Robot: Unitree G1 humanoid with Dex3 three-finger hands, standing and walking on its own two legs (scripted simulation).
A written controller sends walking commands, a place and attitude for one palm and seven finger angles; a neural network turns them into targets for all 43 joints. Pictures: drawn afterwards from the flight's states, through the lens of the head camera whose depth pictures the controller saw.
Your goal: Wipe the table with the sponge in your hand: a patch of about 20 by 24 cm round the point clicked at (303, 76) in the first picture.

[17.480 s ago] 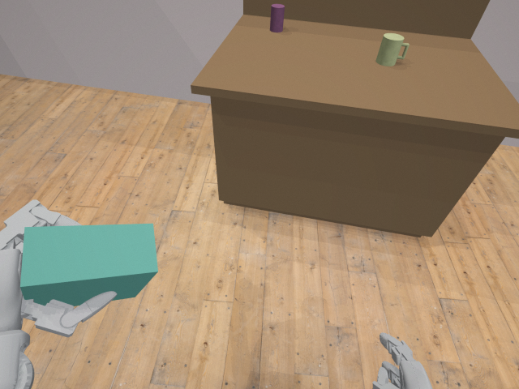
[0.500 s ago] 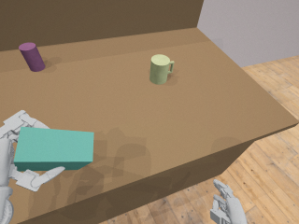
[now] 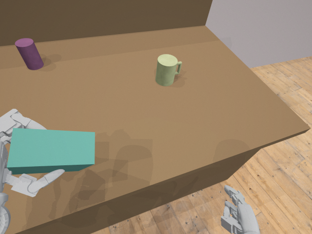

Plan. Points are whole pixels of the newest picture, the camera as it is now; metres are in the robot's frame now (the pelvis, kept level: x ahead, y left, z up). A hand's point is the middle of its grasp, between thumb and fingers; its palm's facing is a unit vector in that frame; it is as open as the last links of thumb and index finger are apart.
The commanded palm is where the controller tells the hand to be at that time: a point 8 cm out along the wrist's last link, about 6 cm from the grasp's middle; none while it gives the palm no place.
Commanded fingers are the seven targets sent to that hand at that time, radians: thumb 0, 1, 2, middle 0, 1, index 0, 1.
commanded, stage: come to a stop and stand still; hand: left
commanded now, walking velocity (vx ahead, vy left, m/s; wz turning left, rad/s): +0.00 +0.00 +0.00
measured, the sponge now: (64, 153) +0.24 +0.21 +0.13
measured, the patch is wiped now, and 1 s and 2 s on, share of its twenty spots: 0.00 0.00 0.00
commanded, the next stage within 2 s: look again from close up in 0.02 s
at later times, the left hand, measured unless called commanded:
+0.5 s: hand (35, 153) +0.22 +0.25 +0.15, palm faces +0.36 -0.85 -0.38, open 10.1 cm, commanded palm +0.16 +0.28 +0.17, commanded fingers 0.00 0.10 1.30 -1.20 -1.60 -1.20 -1.60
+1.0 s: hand (23, 165) +0.19 +0.25 +0.16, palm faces +0.46 -0.61 -0.64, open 10.1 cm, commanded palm +0.16 +0.26 +0.18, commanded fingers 0.00 0.10 1.30 -1.20 -1.60 -1.20 -1.60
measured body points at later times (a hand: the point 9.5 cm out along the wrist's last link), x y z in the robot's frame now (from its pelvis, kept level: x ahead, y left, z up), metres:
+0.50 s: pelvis +0.00 +0.00 +0.00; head +0.03 +0.02 +0.45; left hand +0.19 +0.29 +0.17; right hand +0.19 -0.22 -0.07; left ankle +0.02 +0.06 -0.74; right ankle +0.00 -0.14 -0.74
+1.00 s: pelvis -0.02 -0.07 -0.02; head -0.01 -0.07 +0.43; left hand +0.16 +0.28 +0.19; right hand +0.21 -0.27 -0.10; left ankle +0.02 +0.06 -0.74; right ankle +0.00 -0.14 -0.74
